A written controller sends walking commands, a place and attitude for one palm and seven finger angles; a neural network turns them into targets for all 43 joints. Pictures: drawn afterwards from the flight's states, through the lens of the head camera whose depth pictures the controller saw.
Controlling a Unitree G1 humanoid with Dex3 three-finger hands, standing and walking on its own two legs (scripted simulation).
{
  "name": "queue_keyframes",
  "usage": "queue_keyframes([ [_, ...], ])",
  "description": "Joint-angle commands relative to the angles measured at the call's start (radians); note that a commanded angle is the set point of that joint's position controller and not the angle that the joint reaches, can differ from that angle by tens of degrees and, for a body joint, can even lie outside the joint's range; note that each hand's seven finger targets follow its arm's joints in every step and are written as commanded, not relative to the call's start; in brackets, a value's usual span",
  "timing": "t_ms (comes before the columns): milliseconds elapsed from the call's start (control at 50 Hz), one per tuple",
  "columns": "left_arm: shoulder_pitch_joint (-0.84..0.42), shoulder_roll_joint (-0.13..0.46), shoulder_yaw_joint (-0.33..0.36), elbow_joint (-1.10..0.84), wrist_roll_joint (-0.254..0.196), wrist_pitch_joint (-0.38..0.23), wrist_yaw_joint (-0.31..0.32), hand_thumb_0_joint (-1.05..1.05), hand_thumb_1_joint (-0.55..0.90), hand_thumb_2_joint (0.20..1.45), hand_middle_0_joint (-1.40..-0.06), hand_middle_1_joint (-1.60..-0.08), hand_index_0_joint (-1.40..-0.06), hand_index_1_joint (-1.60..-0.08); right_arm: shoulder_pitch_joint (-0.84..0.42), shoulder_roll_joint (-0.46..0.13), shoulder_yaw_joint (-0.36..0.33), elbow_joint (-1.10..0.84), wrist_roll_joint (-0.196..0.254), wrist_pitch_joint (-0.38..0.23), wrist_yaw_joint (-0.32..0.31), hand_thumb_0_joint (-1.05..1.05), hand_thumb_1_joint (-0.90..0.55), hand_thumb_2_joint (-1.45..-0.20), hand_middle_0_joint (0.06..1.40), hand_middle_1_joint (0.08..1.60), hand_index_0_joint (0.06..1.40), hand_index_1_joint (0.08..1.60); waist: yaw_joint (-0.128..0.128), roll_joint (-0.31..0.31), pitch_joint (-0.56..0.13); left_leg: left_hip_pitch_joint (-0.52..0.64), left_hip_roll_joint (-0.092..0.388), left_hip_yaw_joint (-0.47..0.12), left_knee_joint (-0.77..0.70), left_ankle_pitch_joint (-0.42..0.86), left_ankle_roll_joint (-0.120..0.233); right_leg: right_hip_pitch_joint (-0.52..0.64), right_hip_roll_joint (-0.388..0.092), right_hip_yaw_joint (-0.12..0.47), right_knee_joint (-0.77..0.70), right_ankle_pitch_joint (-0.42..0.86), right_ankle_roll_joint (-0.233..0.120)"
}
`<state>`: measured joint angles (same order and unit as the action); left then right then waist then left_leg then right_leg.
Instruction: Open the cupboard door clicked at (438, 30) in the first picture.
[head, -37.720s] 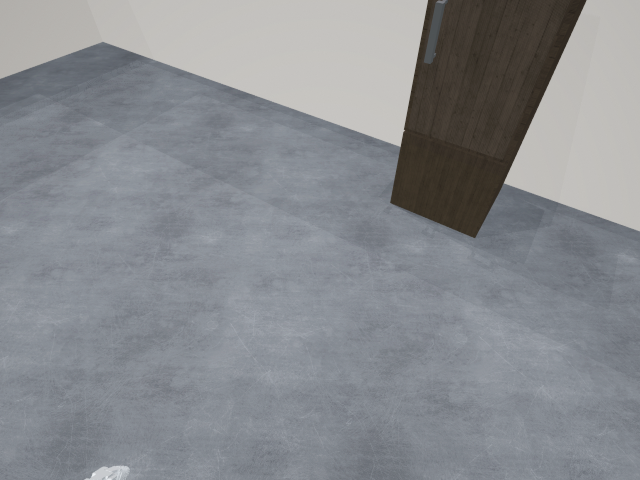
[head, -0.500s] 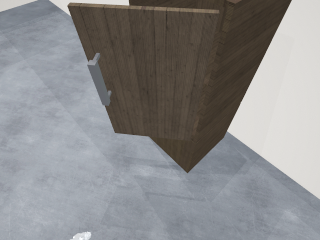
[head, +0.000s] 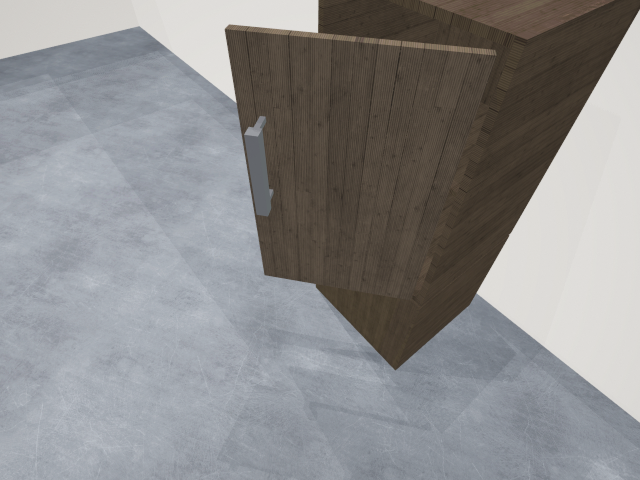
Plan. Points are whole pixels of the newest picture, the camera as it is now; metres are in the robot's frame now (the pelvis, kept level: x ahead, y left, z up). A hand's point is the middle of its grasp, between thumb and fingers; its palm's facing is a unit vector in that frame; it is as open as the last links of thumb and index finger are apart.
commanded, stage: come to a stop and stand still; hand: left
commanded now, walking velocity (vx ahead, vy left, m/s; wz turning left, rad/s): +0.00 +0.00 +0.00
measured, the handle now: (262, 168) +0.59 +0.16 +0.04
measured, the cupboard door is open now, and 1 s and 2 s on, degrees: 40 40 40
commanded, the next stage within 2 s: look again from close up in 0.34 s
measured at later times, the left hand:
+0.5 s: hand out of the picture -0.01 +0.19 -0.16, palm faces -0.04 -0.98 -0.21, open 7.4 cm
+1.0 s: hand out of the picture +0.02 +0.15 -0.16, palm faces -0.02 -0.98 -0.21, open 7.3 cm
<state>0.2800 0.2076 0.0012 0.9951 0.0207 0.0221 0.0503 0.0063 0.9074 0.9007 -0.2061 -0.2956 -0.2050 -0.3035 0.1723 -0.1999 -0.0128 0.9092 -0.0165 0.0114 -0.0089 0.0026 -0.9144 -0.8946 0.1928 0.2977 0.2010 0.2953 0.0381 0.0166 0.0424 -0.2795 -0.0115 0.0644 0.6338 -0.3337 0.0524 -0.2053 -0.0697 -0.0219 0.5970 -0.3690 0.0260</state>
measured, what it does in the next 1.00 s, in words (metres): stands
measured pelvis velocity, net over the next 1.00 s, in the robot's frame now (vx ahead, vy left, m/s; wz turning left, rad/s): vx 0.01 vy -0.03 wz -0.03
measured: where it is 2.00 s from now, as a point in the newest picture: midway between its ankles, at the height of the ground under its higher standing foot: outside the picture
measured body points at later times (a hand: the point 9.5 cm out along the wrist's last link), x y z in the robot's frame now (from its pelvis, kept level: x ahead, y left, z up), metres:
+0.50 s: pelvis -0.01 +0.01 +0.01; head +0.01 +0.00 +0.46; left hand -0.01 +0.24 -0.14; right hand +0.00 -0.24 -0.14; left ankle +0.01 +0.08 -0.73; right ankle -0.03 -0.16 -0.73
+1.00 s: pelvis +0.01 -0.03 +0.01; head +0.02 -0.03 +0.46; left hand +0.02 +0.20 -0.14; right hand +0.03 -0.26 -0.15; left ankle +0.01 +0.08 -0.73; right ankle -0.03 -0.16 -0.73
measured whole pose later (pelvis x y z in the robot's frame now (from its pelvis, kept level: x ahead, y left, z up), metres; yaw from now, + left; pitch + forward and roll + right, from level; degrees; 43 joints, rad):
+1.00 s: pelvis +0.01 -0.03 +0.01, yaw -2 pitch +0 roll +1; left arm 0.26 0.17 -0.02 1.09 0.02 -0.01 0.03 0.00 0.91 0.90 -0.20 -0.30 -0.20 -0.30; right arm 0.23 -0.17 0.00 1.11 -0.01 -0.02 -0.02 0.01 -0.92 -0.89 0.20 0.30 0.20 0.30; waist 0.01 0.00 0.02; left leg -0.21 0.01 0.08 0.45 -0.24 0.01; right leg -0.17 -0.04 -0.01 0.48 -0.30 0.02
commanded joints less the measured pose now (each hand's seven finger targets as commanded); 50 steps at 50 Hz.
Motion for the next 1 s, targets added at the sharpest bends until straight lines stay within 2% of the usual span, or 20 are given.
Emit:
queue_keyframes([
  [0, 0.029, 0.110, 0.012, -0.057, 0.000, -0.020, -0.012, 0.000, 0.900, 0.900, -0.200, -0.300, -0.200, -0.300, 0.023, -0.138, -0.022, -0.063, 0.003, -0.022, -0.006, 0.000, -0.900, -0.900, 0.200, 0.300, 0.200, 0.300, -0.030, 0.011, -0.001, 0.015, 0.120, -0.142, -0.240, 0.152, 0.010, -0.055, -0.001, 0.041, -0.108, 0.094, -0.048],
  [40, 0.028, 0.109, 0.010, -0.058, 0.002, -0.014, -0.016, 0.000, 0.900, 0.900, -0.200, -0.300, -0.200, -0.300, 0.028, -0.144, -0.022, -0.054, 0.002, -0.021, -0.003, 0.000, -0.900, -0.900, 0.200, 0.300, 0.200, 0.300, -0.032, 0.010, 0.026, -0.018, 0.127, -0.165, -0.307, -0.011, 0.010, -0.069, 0.004, 0.036, -0.115, 0.042, -0.044],
  [60, 0.034, 0.112, 0.008, -0.055, 0.004, -0.016, -0.018, 0.000, 0.900, 0.900, -0.200, -0.300, -0.200, -0.300, 0.028, -0.142, -0.021, -0.049, 0.001, -0.024, -0.002, 0.000, -0.900, -0.900, 0.200, 0.300, 0.200, 0.300, -0.025, 0.027, 0.028, -0.028, 0.123, -0.169, -0.321, -0.015, 0.013, -0.057, 0.001, 0.029, -0.115, 0.059, -0.044],
  [140, 0.058, 0.103, 0.007, -0.038, 0.005, -0.017, -0.020, 0.000, 0.900, 0.900, -0.200, -0.300, -0.200, -0.300, 0.043, -0.138, -0.020, -0.025, 0.000, -0.026, -0.001, 0.000, -0.900, -0.900, 0.200, 0.300, 0.200, 0.300, -0.023, -0.002, 0.015, -0.028, 0.132, -0.182, -0.367, -0.108, 0.012, -0.061, 0.000, 0.032, -0.122, 0.052, -0.043],
  [240, 0.073, 0.096, 0.006, -0.018, 0.005, -0.024, -0.021, 0.000, 0.900, 0.900, -0.200, -0.300, -0.200, -0.300, 0.056, -0.126, -0.018, 0.002, 0.000, -0.035, -0.003, 0.000, -0.900, -0.900, 0.200, 0.300, 0.200, 0.300, -0.022, 0.002, -0.018, 0.010, 0.130, -0.165, -0.365, -0.054, 0.010, -0.057, -0.013, 0.043, -0.139, 0.083, -0.045],
  [280, 0.070, 0.098, 0.006, -0.008, 0.005, -0.029, -0.021, 0.000, 0.900, 0.900, -0.200, -0.300, -0.200, -0.300, 0.063, -0.121, -0.016, 0.019, 0.001, -0.039, -0.004, 0.000, -0.900, -0.900, 0.200, 0.300, 0.200, 0.300, -0.024, -0.019, -0.024, 0.023, 0.124, -0.152, -0.348, 0.015, 0.009, -0.047, -0.022, 0.052, -0.152, 0.113, -0.047],
  [380, 0.064, 0.099, 0.003, 0.021, 0.001, -0.033, -0.020, 0.000, 0.900, 0.900, -0.200, -0.300, -0.200, -0.300, 0.082, -0.120, -0.009, 0.065, 0.004, -0.045, -0.007, 0.000, -0.900, -0.900, 0.200, 0.300, 0.200, 0.300, -0.028, -0.013, -0.020, 0.042, 0.117, -0.128, -0.326, 0.099, 0.002, -0.031, -0.032, 0.058, -0.169, 0.144, -0.043],
  [420, 0.066, 0.095, 0.002, 0.032, -0.001, -0.032, -0.019, 0.000, 0.900, 0.900, -0.200, -0.300, -0.200, -0.300, 0.088, -0.118, -0.008, 0.081, 0.005, -0.046, -0.008, 0.000, -0.900, -0.900, 0.200, 0.300, 0.200, 0.300, -0.027, 0.007, -0.022, 0.051, 0.119, -0.121, -0.325, 0.103, -0.001, -0.029, -0.033, 0.058, -0.173, 0.143, -0.041],
  [480, 0.060, 0.092, 0.002, 0.044, -0.001, -0.033, -0.019, 0.000, 0.900, 0.900, -0.200, -0.300, -0.200, -0.300, 0.096, -0.112, -0.005, 0.099, 0.007, -0.047, -0.011, 0.000, -0.900, -0.900, 0.200, 0.300, 0.200, 0.300, -0.027, -0.015, -0.001, 0.040, 0.115, -0.115, -0.313, 0.135, -0.002, -0.020, -0.035, 0.059, -0.181, 0.160, -0.042],
  [540, 0.062, 0.084, 0.000, 0.055, -0.003, -0.032, -0.019, 0.000, 0.900, 0.900, -0.200, -0.300, -0.200, -0.300, 0.103, -0.105, -0.005, 0.117, 0.007, -0.046, -0.012, 0.000, -0.900, -0.900, 0.200, 0.300, 0.200, 0.300, -0.027, 0.005, 0.002, 0.046, 0.114, -0.110, -0.313, 0.117, -0.007, -0.025, -0.035, 0.060, -0.189, 0.148, -0.042],
  [560, 0.061, 0.089, 0.000, 0.055, -0.003, -0.033, -0.019, 0.000, 0.900, 0.900, -0.200, -0.300, -0.200, -0.300, 0.103, -0.102, -0.004, 0.119, 0.007, -0.045, -0.012, 0.000, -0.900, -0.900, 0.200, 0.300, 0.200, 0.300, -0.026, -0.010, 0.009, 0.043, 0.111, -0.105, -0.303, 0.127, -0.007, -0.023, -0.036, 0.063, -0.195, 0.153, -0.043],
  [580, 0.058, 0.084, 0.001, 0.057, -0.003, -0.035, -0.018, 0.000, 0.900, 0.900, -0.200, -0.300, -0.200, -0.300, 0.110, -0.096, -0.004, 0.124, 0.007, -0.046, -0.012, 0.000, -0.900, -0.900, 0.200, 0.300, 0.200, 0.300, -0.029, -0.026, -0.006, 0.053, 0.111, -0.099, -0.294, 0.154, -0.009, -0.020, -0.037, 0.068, -0.193, 0.169, -0.045],
  [620, 0.056, 0.080, 0.000, 0.061, -0.005, -0.036, -0.017, 0.000, 0.900, 0.900, -0.200, -0.300, -0.200, -0.300, 0.114, -0.093, -0.004, 0.134, 0.007, -0.047, -0.013, 0.000, -0.900, -0.900, 0.200, 0.300, 0.200, 0.300, -0.031, -0.014, -0.022, 0.075, 0.111, -0.092, -0.285, 0.177, -0.012, -0.022, -0.038, 0.069, -0.192, 0.179, -0.044],
  [660, 0.053, 0.081, 0.001, 0.063, -0.004, -0.037, -0.016, 0.000, 0.900, 0.900, -0.200, -0.300, -0.200, -0.300, 0.113, -0.086, -0.004, 0.142, 0.007, -0.047, -0.014, 0.000, -0.900, -0.900, 0.200, 0.300, 0.200, 0.300, -0.028, -0.022, -0.001, 0.071, 0.112, -0.088, -0.275, 0.198, -0.012, -0.025, -0.036, 0.071, -0.196, 0.195, -0.044],
  [780, 0.052, 0.076, 0.005, 0.066, -0.005, -0.042, -0.013, 0.000, 0.900, 0.900, -0.200, -0.300, -0.200, -0.300, 0.116, -0.079, -0.003, 0.157, 0.007, -0.049, -0.017, 0.000, -0.900, -0.900, 0.200, 0.300, 0.200, 0.300, -0.030, -0.028, -0.022, 0.097, 0.115, -0.076, -0.255, 0.264, -0.017, -0.016, -0.038, 0.074, -0.190, 0.252, -0.046],
  [860, 0.048, 0.077, 0.006, 0.067, -0.004, -0.042, -0.014, 0.000, 0.900, 0.900, -0.200, -0.300, -0.200, -0.300, 0.108, -0.075, -0.003, 0.162, 0.007, -0.047, -0.019, 0.000, -0.900, -0.900, 0.200, 0.300, 0.200, 0.300, -0.030, -0.030, -0.005, 0.102, 0.116, -0.075, -0.255, 0.268, -0.018, -0.021, -0.035, 0.078, -0.196, 0.264, -0.048],
  [900, 0.047, 0.080, 0.006, 0.067, -0.005, -0.045, -0.014, 0.000, 0.900, 0.900, -0.200, -0.300, -0.200, -0.300, 0.105, -0.079, -0.003, 0.163, 0.006, -0.047, -0.019, 0.000, -0.900, -0.900, 0.200, 0.300, 0.200, 0.300, -0.032, -0.046, -0.019, 0.110, 0.116, -0.071, -0.251, 0.277, -0.021, -0.017, -0.038, 0.082, -0.197, 0.284, -0.050],
  [940, 0.043, 0.082, 0.007, 0.068, -0.005, -0.045, -0.015, 0.000, 0.900, 0.900, -0.200, -0.300, -0.200, -0.300, 0.101, -0.080, -0.002, 0.165, 0.006, -0.047, -0.019, 0.000, -0.900, -0.900, 0.200, 0.300, 0.200, 0.300, -0.032, -0.029, -0.010, 0.107, 0.115, -0.070, -0.254, 0.273, -0.024, -0.017, -0.040, 0.083, -0.203, 0.281, -0.052],
  [980, 0.043, 0.088, 0.008, 0.068, -0.005, -0.047, -0.015, 0.000, 0.900, 0.900, -0.200, -0.300, -0.200, -0.300, 0.095, -0.084, -0.002, 0.166, 0.007, -0.046, -0.020, 0.000, -0.900, -0.900, 0.200, 0.300, 0.200, 0.300, -0.032, -0.038, -0.015, 0.108, 0.115, -0.068, -0.245, 0.285, -0.026, -0.006, -0.041, 0.083, -0.204, 0.310, -0.053],
])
